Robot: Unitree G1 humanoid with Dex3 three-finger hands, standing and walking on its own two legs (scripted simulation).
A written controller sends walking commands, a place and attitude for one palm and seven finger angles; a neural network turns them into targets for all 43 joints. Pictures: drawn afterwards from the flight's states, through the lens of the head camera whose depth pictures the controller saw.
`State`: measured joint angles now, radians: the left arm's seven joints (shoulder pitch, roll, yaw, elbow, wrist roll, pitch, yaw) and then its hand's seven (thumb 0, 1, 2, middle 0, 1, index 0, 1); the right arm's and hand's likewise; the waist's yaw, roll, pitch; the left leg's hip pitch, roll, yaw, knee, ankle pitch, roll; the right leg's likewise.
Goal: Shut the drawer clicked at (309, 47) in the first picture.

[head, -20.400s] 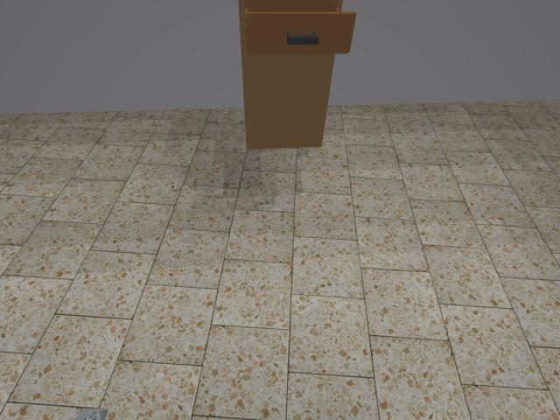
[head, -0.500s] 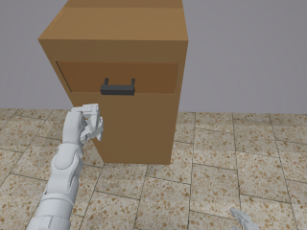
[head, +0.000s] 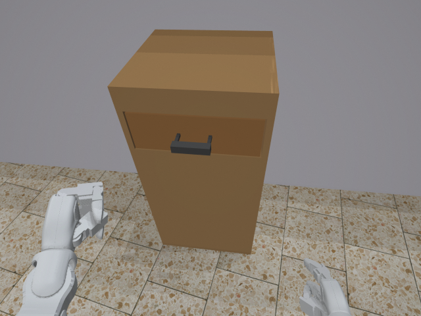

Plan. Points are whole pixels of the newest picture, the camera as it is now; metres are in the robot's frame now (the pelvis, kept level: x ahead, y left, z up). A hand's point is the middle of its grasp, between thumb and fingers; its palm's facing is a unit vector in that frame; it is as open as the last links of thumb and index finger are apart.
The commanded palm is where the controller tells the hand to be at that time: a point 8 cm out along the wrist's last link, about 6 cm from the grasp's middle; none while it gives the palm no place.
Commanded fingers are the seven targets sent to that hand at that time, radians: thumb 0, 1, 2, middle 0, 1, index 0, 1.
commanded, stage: draw the hand back to the body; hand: left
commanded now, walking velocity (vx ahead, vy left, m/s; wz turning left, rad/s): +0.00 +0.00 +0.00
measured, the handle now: (192, 142) +0.58 +0.12 -0.02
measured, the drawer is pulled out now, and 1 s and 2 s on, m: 0.00 0.00 0.00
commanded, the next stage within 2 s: step back with the hand held close in 0.44 s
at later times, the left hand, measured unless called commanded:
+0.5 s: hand (48, 237) +0.18 +0.25 +0.16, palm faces +0.43 -0.83 -0.37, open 3.3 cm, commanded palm +0.13 +0.29 +0.17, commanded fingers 0.00 0.90 0.90 -1.40 -1.60 -1.40 -1.60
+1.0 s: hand (33, 253) +0.15 +0.26 +0.15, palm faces +0.32 -0.80 -0.51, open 3.3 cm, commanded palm +0.10 +0.30 +0.17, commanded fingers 0.00 0.90 0.90 -1.40 -1.60 -1.40 -1.60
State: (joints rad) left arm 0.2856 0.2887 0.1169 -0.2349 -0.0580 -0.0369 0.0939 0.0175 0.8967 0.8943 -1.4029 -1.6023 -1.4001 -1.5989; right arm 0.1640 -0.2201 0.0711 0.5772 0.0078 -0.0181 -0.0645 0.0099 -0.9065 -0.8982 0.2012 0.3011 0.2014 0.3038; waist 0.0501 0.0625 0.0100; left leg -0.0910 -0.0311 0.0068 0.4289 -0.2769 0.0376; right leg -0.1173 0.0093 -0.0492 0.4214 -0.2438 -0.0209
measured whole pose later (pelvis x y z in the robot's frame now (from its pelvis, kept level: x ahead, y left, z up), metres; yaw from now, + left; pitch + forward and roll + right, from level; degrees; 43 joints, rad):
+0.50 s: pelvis +0.00 +0.01 +0.00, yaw +0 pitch -5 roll -1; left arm 0.51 0.32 0.27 -0.46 -0.06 -0.08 0.12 0.02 0.89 0.89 -1.41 -1.60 -1.40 -1.60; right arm 0.20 -0.23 0.04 0.62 0.00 -0.09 -0.08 0.01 -0.91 -0.90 0.20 0.30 0.20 0.30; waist 0.07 0.06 0.02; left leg -0.07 -0.04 0.01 0.44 -0.28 0.05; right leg -0.09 0.01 -0.05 0.41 -0.24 -0.01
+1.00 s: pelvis -0.03 +0.02 +0.00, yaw +0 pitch +1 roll +0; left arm 0.64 0.40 0.36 -0.56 -0.05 -0.17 0.12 0.02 0.89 0.89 -1.41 -1.60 -1.40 -1.60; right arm 0.19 -0.24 -0.02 0.55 0.01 0.01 -0.09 0.01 -0.91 -0.90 0.20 0.30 0.20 0.30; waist 0.01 0.02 0.02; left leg -0.26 -0.06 0.02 0.48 -0.23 0.07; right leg -0.29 -0.02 -0.04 0.47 -0.20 0.01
